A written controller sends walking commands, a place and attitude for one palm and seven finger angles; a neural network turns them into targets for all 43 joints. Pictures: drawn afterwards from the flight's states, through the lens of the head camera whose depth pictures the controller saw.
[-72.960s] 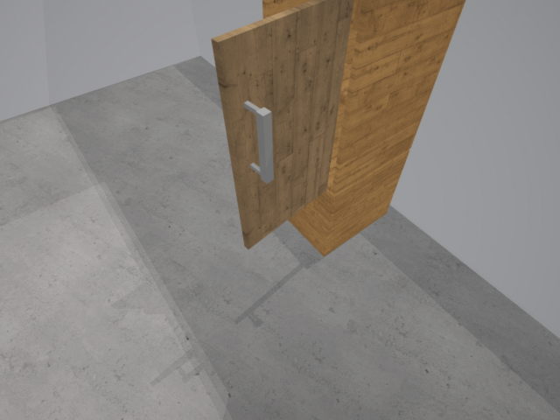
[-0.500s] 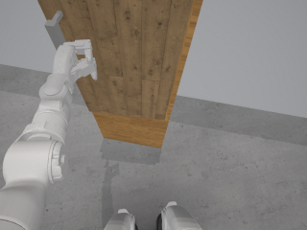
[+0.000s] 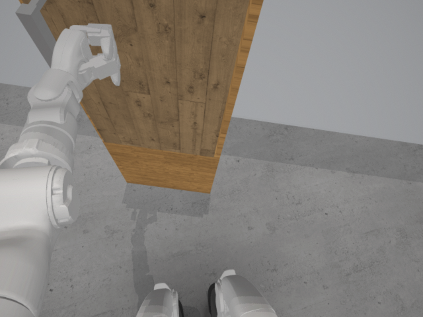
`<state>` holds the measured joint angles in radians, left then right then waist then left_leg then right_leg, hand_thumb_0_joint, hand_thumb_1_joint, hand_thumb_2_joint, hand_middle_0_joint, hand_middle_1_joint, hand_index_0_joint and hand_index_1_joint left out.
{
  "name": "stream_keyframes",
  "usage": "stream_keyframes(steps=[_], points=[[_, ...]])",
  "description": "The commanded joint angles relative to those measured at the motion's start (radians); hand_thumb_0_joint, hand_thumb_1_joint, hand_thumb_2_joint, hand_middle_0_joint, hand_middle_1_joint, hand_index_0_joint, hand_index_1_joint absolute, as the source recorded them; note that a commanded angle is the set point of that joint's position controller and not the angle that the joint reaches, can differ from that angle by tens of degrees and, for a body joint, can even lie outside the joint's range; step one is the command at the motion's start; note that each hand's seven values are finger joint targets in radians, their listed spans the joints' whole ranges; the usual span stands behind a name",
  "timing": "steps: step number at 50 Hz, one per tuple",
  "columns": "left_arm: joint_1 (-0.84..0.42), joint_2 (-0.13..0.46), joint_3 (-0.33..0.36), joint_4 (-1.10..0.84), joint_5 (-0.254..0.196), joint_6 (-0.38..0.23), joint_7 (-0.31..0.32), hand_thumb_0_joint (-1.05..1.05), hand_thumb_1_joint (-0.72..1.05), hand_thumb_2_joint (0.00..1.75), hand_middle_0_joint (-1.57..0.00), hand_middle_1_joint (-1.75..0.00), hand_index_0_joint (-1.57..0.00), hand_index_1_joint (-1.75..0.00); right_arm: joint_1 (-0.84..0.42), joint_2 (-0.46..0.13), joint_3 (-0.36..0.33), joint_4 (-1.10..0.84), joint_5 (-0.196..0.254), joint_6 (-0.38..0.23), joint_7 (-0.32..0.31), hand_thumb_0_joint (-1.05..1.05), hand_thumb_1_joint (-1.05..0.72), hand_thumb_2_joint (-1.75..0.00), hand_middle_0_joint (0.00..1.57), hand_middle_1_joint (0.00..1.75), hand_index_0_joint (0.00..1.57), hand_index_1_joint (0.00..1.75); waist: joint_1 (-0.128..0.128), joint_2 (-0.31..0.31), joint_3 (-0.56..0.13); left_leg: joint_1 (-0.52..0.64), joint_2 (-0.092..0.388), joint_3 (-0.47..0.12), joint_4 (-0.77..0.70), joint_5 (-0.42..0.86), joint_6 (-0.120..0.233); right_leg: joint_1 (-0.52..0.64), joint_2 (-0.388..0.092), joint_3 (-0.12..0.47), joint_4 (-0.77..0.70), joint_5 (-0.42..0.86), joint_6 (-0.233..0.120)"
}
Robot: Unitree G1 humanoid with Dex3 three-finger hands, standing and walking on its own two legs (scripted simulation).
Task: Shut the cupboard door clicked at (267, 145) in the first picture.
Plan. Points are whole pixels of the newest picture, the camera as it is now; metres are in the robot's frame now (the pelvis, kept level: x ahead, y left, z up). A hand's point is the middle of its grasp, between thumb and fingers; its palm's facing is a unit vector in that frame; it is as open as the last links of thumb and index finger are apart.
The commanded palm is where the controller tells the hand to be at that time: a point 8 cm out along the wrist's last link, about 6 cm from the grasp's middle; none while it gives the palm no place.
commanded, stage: push the door shut along its arc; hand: left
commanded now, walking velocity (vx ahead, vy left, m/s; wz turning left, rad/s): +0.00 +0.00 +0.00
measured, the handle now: (60, 50) +0.58 +0.19 +0.10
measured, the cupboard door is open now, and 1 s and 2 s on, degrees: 0 0 0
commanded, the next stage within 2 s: pull the fist back off the door in 0.10 s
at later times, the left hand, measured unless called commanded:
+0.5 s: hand (127, 62) +0.55 +0.08 +0.10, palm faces +0.17 -0.98 -0.05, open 2.7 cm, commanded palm +0.53 +0.11 +0.11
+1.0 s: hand (134, 84) +0.50 +0.07 +0.10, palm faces +0.14 -0.99 +0.00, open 3.1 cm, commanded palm +0.45 +0.11 +0.11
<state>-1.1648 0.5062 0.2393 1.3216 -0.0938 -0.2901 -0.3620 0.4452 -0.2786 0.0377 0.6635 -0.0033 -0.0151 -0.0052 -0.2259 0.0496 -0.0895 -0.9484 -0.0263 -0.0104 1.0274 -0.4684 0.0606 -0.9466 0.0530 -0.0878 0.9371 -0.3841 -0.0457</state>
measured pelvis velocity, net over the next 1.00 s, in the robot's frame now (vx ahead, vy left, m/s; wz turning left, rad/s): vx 0.01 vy -0.01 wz -0.03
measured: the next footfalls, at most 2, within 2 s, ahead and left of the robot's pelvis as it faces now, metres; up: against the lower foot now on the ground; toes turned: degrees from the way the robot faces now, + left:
none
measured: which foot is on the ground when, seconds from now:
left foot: down 0.00-1.00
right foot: down 0.00-1.00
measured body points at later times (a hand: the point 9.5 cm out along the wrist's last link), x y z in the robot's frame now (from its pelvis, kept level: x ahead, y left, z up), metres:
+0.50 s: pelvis -0.02 +0.00 -0.01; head +0.11 +0.02 +0.41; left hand +0.53 +0.13 +0.11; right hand -0.03 -0.26 -0.12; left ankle +0.00 +0.08 -0.67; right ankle +0.03 -0.10 -0.67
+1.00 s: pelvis +0.01 -0.01 +0.02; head +0.10 -0.02 +0.46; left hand +0.48 +0.12 +0.10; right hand +0.00 -0.27 -0.10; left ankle +0.00 +0.08 -0.67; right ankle +0.03 -0.10 -0.67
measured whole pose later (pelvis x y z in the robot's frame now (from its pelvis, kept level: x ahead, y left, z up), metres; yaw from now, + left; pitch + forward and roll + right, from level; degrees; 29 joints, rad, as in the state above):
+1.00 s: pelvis +0.01 -0.01 +0.02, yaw -2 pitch +18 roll -1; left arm -0.75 0.17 0.26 0.99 -0.03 -0.45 0.21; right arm 0.46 -0.26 -0.03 0.64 -0.05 0.01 0.08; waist -0.15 0.05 -0.12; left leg -0.75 -0.01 0.04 0.89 -0.45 0.04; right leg -0.79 0.07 -0.03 0.86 -0.37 -0.06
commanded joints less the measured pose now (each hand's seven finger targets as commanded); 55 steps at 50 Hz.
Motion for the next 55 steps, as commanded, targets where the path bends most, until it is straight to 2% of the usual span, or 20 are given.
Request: stream_keyframes(steps=[1, 2, 7, 10, 11, 12, 14, 16, 18, 20, 22, 27, 29, 33, 36, 39, 45, 50, 52, 55], points=[[-0.667, 0.084, -0.047, -0.249, -0.023, -0.064, -0.004, 0.00, 0.90, 0.90, -1.30, -1.50, -1.30, -1.50, 0.182, -0.189, -0.069, -0.008, -0.003, -0.028, -0.017, 0.00, -0.90, -0.90, 0.20, 0.30, 0.20, 0.30, -0.095, 0.149, -0.510, 0.475, 0.044, -0.128, -0.086, 0.401, -0.030, 0.068, 0.002, 0.062, -0.099, 0.221, 0.010], [-0.709, 0.048, -0.072, -0.255, -0.030, -0.066, -0.004, 0.00, 0.90, 0.90, -1.30, -1.50, -1.30, -1.50, 0.184, -0.188, -0.068, -0.001, -0.005, -0.033, -0.019, 0.00, -0.90, -0.90, 0.20, 0.30, 0.20, 0.30, -0.115, 0.158, -0.501, 0.492, 0.044, -0.133, -0.083, 0.417, -0.027, 0.044, 0.004, 0.058, -0.096, 0.225, 0.009], [-0.775, -0.023, -0.118, -0.225, -0.035, -0.055, 0.000, 0.00, 0.90, 0.90, -1.30, -1.50, -1.30, -1.50, 0.177, -0.198, -0.068, 0.030, -0.010, -0.055, -0.025, 0.00, -0.90, -0.90, 0.20, 0.30, 0.20, 0.30, -0.148, 0.154, -0.468, 0.506, 0.051, -0.164, -0.079, 0.366, -0.025, -0.059, 0.000, 0.042, -0.086, 0.161, 0.009], [-0.803, -0.026, -0.127, -0.199, -0.037, -0.041, -0.004, 0.00, 0.90, 0.90, -1.30, -1.50, -1.30, -1.50, 0.167, -0.204, -0.064, 0.043, -0.007, -0.069, -0.030, 0.00, -0.90, -0.90, 0.20, 0.30, 0.20, 0.30, -0.159, 0.151, -0.461, 0.471, 0.050, -0.159, -0.072, 0.304, -0.023, -0.079, -0.001, 0.043, -0.079, 0.128, 0.012], [-0.818, 0.019, 0.084, -0.190, -0.100, -0.024, 0.202, 0.00, 0.90, 0.90, -1.30, -1.50, -1.30, -1.50, 0.184, -0.178, -0.059, 0.020, -0.026, -0.076, -0.021, 0.00, -0.90, -0.90, 0.20, 0.30, 0.20, 0.30, -0.102, 0.182, -0.476, 0.387, 0.050, -0.179, -0.094, 0.228, -0.043, -0.044, -0.009, 0.048, -0.077, 0.114, 0.015], [-0.771, -0.008, 0.062, -0.179, -0.063, -0.021, 0.313, 0.00, 0.90, 0.90, -1.30, -1.50, -1.30, -1.50, 0.185, -0.178, -0.061, 0.020, -0.036, -0.082, -0.006, 0.00, -0.90, -0.90, 0.20, 0.30, 0.20, 0.30, -0.098, 0.194, -0.507, 0.401, 0.052, -0.193, -0.109, 0.211, -0.055, -0.047, -0.010, 0.042, -0.062, 0.107, 0.020], [-0.766, -0.123, 0.039, -0.178, -0.026, -0.031, 0.473, 0.00, 0.90, 0.90, -1.30, -1.50, -1.30, -1.50, 0.193, -0.168, -0.075, 0.018, -0.062, -0.082, 0.028, 0.00, -0.90, -0.90, 0.20, 0.30, 0.20, 0.30, -0.123, 0.112, -0.488, 0.385, 0.054, -0.197, -0.106, 0.196, -0.055, -0.055, -0.014, 0.036, -0.066, 0.110, 0.032], [-0.794, -0.140, 0.056, -0.196, 0.026, -0.075, 0.625, 0.00, 0.90, 0.90, -1.30, -1.50, -1.30, -1.50, 0.188, -0.163, -0.078, 0.019, -0.087, -0.080, 0.056, 0.00, -0.90, -0.90, 0.20, 0.30, 0.20, 0.30, -0.115, 0.110, -0.491, 0.340, 0.043, -0.181, -0.103, 0.159, -0.057, -0.043, -0.015, 0.038, -0.063, 0.089, 0.035], [-0.826, -0.135, -0.002, -0.209, 0.130, -0.134, 0.693, 0.00, 0.90, 0.90, -1.30, -1.50, -1.30, -1.50, 0.195, -0.166, -0.085, 0.027, -0.103, -0.076, 0.079, 0.00, -0.90, -0.90, 0.20, 0.30, 0.20, 0.30, -0.137, 0.129, -0.515, 0.356, 0.043, -0.172, -0.093, 0.157, -0.054, -0.061, -0.017, 0.042, -0.058, 0.076, 0.035], [-0.835, -0.108, -0.047, -0.192, 0.213, -0.175, 0.696, 0.00, 0.90, 0.90, -1.30, -1.50, -1.30, -1.50, 0.198, -0.171, -0.088, 0.035, -0.109, -0.069, 0.095, 0.00, -0.90, -0.90, 0.20, 0.30, 0.20, 0.30, -0.144, 0.161, -0.507, 0.359, 0.038, -0.161, -0.094, 0.138, -0.052, -0.066, -0.020, 0.047, -0.058, 0.062, 0.027], [-0.825, -0.087, -0.066, -0.174, 0.239, -0.189, 0.673, 0.00, 0.90, 0.90, -1.30, -1.50, -1.30, -1.50, 0.198, -0.177, -0.090, 0.030, -0.103, -0.062, 0.098, 0.00, -0.90, -0.90, 0.20, 0.30, 0.20, 0.30, -0.139, 0.172, -0.513, 0.376, 0.037, -0.167, -0.107, 0.137, -0.053, -0.053, -0.020, 0.049, -0.060, 0.061, 0.019], [-0.684, -0.073, -0.017, -0.134, 0.137, -0.163, 0.601, 0.00, 0.90, 0.90, -1.30, -1.50, -1.30, -1.50, 0.179, -0.176, -0.080, -0.005, -0.075, -0.056, 0.086, 0.00, -0.90, -0.90, 0.20, 0.30, 0.20, 0.30, -0.087, 0.104, -0.533, 0.341, 0.027, -0.138, -0.148, 0.119, -0.043, 0.098, -0.013, 0.062, -0.104, 0.068, 0.018], [-0.629, -0.059, 0.016, -0.129, 0.107, -0.160, 0.590, 0.00, 0.90, 0.90, -1.30, -1.50, -1.30, -1.50, 0.176, -0.173, -0.077, -0.013, -0.070, -0.056, 0.083, 0.00, -0.90, -0.90, 0.20, 0.30, 0.20, 0.30, -0.077, 0.056, -0.488, 0.290, 0.024, -0.113, -0.157, 0.108, -0.036, 0.146, -0.010, 0.068, -0.124, 0.066, 0.023], [-0.474, -0.038, 0.056, -0.193, 0.103, -0.204, 0.581, 0.00, 0.90, 0.90, -1.30, -1.50, -1.30, -1.50, 0.177, -0.162, -0.081, -0.034, -0.066, -0.051, 0.084, 0.00, -0.90, -0.90, 0.20, 0.30, 0.20, 0.30, -0.019, 0.034, -0.490, 0.274, 0.023, -0.073, -0.168, 0.161, -0.033, 0.235, -0.008, 0.077, -0.135, 0.109, 0.020], [-0.363, -0.091, 0.032, -0.224, 0.104, -0.218, 0.582, 0.00, 0.90, 0.90, -1.30, -1.50, -1.30, -1.50, 0.174, -0.156, -0.092, -0.045, -0.061, -0.040, 0.090, 0.00, -0.90, -0.90, 0.20, 0.30, 0.20, 0.30, 0.000, 0.000, -0.462, 0.284, 0.024, -0.055, -0.180, 0.190, -0.032, 0.273, -0.005, 0.077, -0.148, 0.143, 0.020], [-0.256, -0.057, 0.094, -0.277, 0.083, -0.216, 0.586, 0.00, 0.90, 0.90, -1.30, -1.50, -1.30, -1.50, 0.173, -0.152, -0.099, -0.061, -0.056, -0.024, 0.085, 0.00, -0.90, -0.90, 0.20, 0.30, 0.20, 0.30, 0.044, -0.048, -0.488, 0.269, 0.014, -0.023, -0.187, 0.251, -0.028, 0.385, -0.006, 0.093, -0.156, 0.239, 0.023], [-0.099, -0.110, 0.062, -0.531, 0.083, -0.251, 0.581, 0.00, 0.90, 0.90, -1.30, -1.50, -1.30, -1.50, 0.133, -0.124, -0.112, -0.097, -0.051, 0.002, 0.079, 0.00, -0.90, -0.90, 0.20, 0.30, 0.20, 0.30, 0.094, -0.017, -0.533, 0.353, 0.010, 0.010, -0.197, 0.397, -0.028, 0.505, -0.008, 0.103, -0.148, 0.439, 0.025], [0.064, -0.275, -0.075, -0.670, 0.049, -0.208, 0.558, 0.00, 0.90, 0.90, -1.30, -1.50, -1.30, -1.50, 0.081, -0.108, -0.118, -0.112, -0.032, 0.005, 0.074, 0.00, -0.90, -0.90, 0.20, 0.30, 0.20, 0.30, 0.092, 0.000, -0.478, 0.463, 0.018, 0.010, -0.218, 0.473, -0.034, 0.480, -0.005, 0.083, -0.171, 0.486, 0.027], [0.045, -0.260, -0.072, -0.668, 0.039, -0.183, 0.560, 0.00, 0.90, 0.90, -1.30, -1.50, -1.30, -1.50, 0.068, -0.110, -0.117, -0.102, -0.024, 0.008, 0.060, 0.00, -0.90, -0.90, 0.20, 0.30, 0.20, 0.30, 0.075, -0.059, -0.410, 0.443, 0.018, 0.012, -0.224, 0.430, -0.029, 0.473, -0.008, 0.088, -0.189, 0.467, 0.032], [-0.034, -0.262, -0.087, -0.659, 0.043, -0.180, 0.568, 0.00, 0.90, 0.90, -1.30, -1.50, -1.30, -1.50, 0.031, -0.099, -0.109, -0.086, -0.022, 0.003, 0.048, 0.00, -0.90, -0.90, 0.20, 0.30, 0.20, 0.30, 0.067, -0.043, -0.376, 0.429, 0.013, 0.006, -0.228, 0.372, -0.030, 0.456, -0.019, 0.096, -0.193, 0.426, 0.033]])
